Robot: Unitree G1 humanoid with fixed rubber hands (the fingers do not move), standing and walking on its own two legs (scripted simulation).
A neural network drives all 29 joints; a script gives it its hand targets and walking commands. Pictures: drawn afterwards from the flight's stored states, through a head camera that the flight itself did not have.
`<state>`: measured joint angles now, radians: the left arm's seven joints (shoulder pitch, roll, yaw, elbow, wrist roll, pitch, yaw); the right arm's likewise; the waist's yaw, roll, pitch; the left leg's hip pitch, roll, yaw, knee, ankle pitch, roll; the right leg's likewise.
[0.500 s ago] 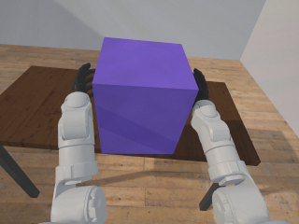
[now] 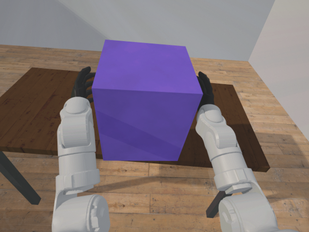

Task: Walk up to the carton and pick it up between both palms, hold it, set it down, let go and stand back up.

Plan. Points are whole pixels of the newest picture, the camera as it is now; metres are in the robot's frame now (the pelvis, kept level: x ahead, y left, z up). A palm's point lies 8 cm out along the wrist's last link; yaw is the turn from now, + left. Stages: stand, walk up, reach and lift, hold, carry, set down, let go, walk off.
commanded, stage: hold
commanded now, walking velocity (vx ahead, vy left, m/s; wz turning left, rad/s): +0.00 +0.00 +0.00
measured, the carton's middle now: (143, 104) +0.40 +0.00 +0.15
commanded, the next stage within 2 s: none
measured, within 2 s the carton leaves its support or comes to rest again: neither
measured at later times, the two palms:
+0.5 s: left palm (82, 98) +0.36 +0.15 +0.20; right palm (206, 102) +0.35 -0.15 +0.18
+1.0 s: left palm (78, 99) +0.36 +0.16 +0.19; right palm (202, 102) +0.35 -0.14 +0.18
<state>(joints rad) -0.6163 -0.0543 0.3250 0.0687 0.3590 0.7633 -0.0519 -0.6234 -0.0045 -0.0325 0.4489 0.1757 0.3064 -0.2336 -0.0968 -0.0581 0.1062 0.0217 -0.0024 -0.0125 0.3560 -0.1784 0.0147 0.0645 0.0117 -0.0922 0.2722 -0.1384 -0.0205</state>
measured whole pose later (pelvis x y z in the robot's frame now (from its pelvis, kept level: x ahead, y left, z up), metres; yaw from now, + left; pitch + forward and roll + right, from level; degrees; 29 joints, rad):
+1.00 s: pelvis +0.00 +0.00 +0.00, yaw +0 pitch -11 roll -1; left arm -0.64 -0.04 0.34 0.11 0.36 0.76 -0.06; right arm -0.65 0.01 -0.06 0.48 0.15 0.30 -0.23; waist -0.09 -0.06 0.10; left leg 0.01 -0.01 -0.01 0.35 -0.17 0.02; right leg 0.06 0.01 -0.10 0.27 -0.14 -0.02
